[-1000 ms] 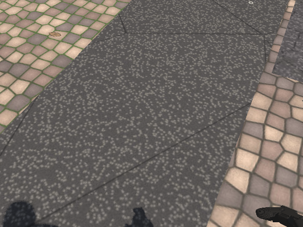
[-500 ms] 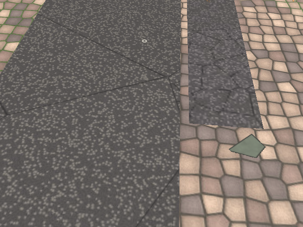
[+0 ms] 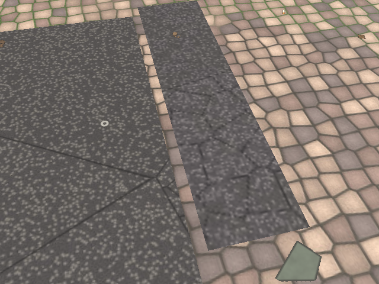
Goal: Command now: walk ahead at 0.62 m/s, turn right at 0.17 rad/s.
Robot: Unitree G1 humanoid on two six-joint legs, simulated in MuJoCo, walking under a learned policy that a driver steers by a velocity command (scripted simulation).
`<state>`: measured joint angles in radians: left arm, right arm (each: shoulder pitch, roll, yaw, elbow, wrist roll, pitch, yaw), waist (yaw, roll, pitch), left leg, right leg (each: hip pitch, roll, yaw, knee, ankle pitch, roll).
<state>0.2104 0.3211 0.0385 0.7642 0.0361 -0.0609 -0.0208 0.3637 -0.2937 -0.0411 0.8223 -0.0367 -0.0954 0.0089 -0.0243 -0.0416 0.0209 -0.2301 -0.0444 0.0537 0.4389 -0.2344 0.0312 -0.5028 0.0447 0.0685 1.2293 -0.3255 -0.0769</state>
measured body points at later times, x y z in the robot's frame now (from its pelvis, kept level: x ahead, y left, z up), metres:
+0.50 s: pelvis +0.27 +0.01 -0.01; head +0.30 +0.01 +0.44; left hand +0.40 +0.26 -0.13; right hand +0.40 -0.25 -0.12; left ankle +0.32 +0.17 -0.72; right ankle +0.35 -0.08 -0.74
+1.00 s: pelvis +0.34 +0.05 +0.00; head +0.35 +0.05 +0.44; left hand +0.43 +0.31 -0.14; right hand +0.42 -0.20 -0.14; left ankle +0.33 +0.17 -0.74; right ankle +0.35 -0.08 -0.74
